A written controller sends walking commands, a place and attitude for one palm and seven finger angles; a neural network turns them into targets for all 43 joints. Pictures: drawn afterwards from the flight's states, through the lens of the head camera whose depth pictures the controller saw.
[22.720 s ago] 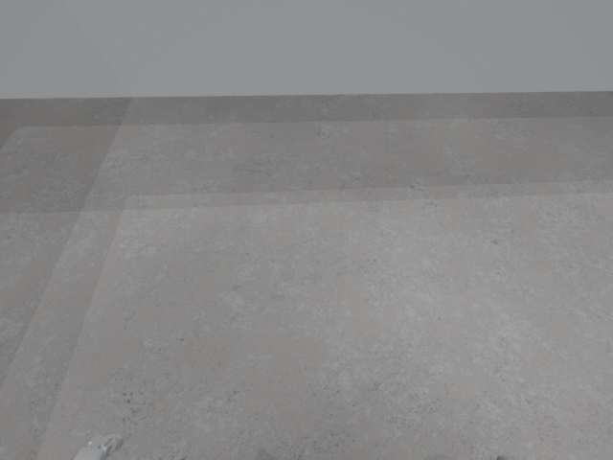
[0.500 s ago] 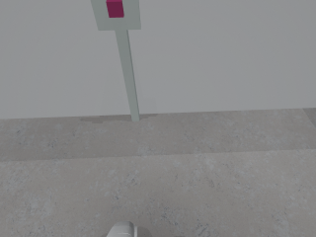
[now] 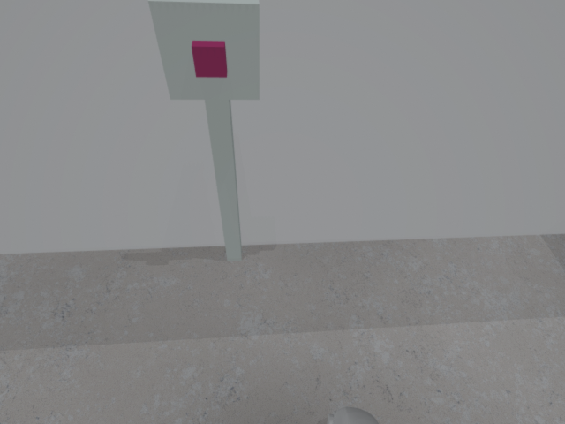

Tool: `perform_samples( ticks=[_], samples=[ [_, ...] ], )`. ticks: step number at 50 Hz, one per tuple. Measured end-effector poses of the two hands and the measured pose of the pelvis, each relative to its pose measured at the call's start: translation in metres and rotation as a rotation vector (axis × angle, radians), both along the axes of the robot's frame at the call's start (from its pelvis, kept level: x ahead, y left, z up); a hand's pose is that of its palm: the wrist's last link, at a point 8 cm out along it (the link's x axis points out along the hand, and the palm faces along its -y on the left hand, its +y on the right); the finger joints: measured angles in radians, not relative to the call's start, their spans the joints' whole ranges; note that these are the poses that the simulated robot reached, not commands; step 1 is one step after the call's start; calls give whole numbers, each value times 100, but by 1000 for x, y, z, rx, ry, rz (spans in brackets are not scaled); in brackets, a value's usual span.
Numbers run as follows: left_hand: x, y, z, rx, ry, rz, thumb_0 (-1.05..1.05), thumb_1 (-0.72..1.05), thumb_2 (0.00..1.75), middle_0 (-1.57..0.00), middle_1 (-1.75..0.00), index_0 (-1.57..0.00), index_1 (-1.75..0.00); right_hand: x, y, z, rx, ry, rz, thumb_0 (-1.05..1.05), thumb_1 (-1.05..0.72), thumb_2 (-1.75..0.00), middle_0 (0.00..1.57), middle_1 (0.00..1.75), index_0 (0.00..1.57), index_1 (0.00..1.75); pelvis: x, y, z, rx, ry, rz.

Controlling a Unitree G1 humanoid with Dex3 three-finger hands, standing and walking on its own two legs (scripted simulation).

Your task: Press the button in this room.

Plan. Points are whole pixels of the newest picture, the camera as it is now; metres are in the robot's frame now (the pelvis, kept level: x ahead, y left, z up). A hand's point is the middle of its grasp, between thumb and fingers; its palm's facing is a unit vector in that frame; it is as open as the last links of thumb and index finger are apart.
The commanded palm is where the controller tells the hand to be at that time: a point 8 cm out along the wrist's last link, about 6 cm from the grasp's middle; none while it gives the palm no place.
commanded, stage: take the last steps up to it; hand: left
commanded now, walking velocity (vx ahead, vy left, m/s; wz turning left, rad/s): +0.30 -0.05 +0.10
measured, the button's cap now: (210, 58) +0.78 +0.21 +0.11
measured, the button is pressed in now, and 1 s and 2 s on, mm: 0 0 0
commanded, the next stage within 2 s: come to a stop and stand still in 0.60 s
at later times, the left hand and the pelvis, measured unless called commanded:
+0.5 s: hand (210, 395) +0.19 +0.13 -0.16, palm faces +0.12 -0.96 -0.24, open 7.1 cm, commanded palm none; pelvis +0.17 -0.06 +0.00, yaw +4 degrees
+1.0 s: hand (195, 342) +0.28 +0.17 -0.18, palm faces +0.12 -0.97 -0.20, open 7.4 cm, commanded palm none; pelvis +0.27 -0.02 +0.00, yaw +4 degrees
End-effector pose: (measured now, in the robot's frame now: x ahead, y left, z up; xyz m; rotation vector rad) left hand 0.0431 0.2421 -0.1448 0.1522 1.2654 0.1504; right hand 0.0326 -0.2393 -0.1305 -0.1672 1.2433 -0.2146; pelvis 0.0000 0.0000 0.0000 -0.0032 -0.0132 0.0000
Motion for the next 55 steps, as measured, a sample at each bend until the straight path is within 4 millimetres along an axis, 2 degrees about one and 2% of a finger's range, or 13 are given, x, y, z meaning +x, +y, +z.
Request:
perform_samples(
  ticks=[4,9,14,16,18,20,24,28,34,38,44,50,55],
  samples=[
    [59,-4,13,3,-93,-15,0,91,90,-20,-30,-19,-30,-18,1,-3,27,114,-27,-2,-93,-90,20,30,20,30,26,-4,4,11,4,14],
    [113,-27,19,-1,-118,-57,0,91,90,-20,-30,-19,-30,-27,4,-9,85,216,-75,-1,-92,-90,20,30,20,30,61,-18,3,22,10,20],
    [157,-61,11,1,-116,-90,0,91,90,-20,-30,-19,-30,-17,-6,-25,143,291,-114,0,-91,-90,20,30,20,30,102,-44,-8,35,14,19],
    [164,-73,8,0,-122,-74,0,91,90,-20,-30,-20,-30,-4,-13,-31,158,319,-101,0,-91,-90,20,30,20,30,116,-53,-12,18,8,30],
    [161,-82,9,-7,-115,-31,0,91,90,-20,-30,-20,-30,20,-22,-31,158,322,-70,0,-91,-90,20,30,20,30,128,-59,-9,15,2,46],
    [159,-76,14,21,-121,47,-2,95,89,-21,-30,-20,-30,53,-32,-27,146,295,-31,0,-91,-90,20,30,20,30,140,-64,-5,15,3,58],
    [141,-69,18,47,-26,85,-3,96,89,-21,-30,-20,-30,131,-47,-21,109,182,33,0,-91,-90,20,30,20,30,165,-66,3,9,9,71],
    [118,-72,14,21,101,118,-2,94,90,-20,-30,-20,-30,208,-50,-13,75,67,84,0,-91,-90,19,30,20,30,191,-59,4,-1,16,82],
    [97,-77,-2,-68,252,195,0,92,90,-20,-30,-20,-30,308,-24,-5,36,-36,191,0,-91,-90,19,30,20,30,232,-36,-3,-24,14,97],
    [104,-68,-18,-115,325,213,0,91,90,-20,-30,-20,-30,352,5,-4,16,-97,227,0,-91,-90,19,30,20,30,259,-17,-13,-14,3,88],
    [162,-45,-14,-87,274,158,1,91,90,-20,-30,-20,-30,361,29,4,26,-96,160,-2,-92,-90,20,30,20,30,276,-7,-2,-24,-15,74],
    [230,-20,-8,-9,124,114,0,91,90,-20,-30,-20,-30,354,-1,11,-17,-76,116,-4,-95,-90,20,30,21,30,274,-21,3,-24,-12,67],
    [266,-20,2,52,11,101,0,91,90,-20,-30,-19,-30,328,-36,4,-25,-15,92,-2,-93,-90,20,30,21,30,270,-43,0,-11,-13,67]
  ],
)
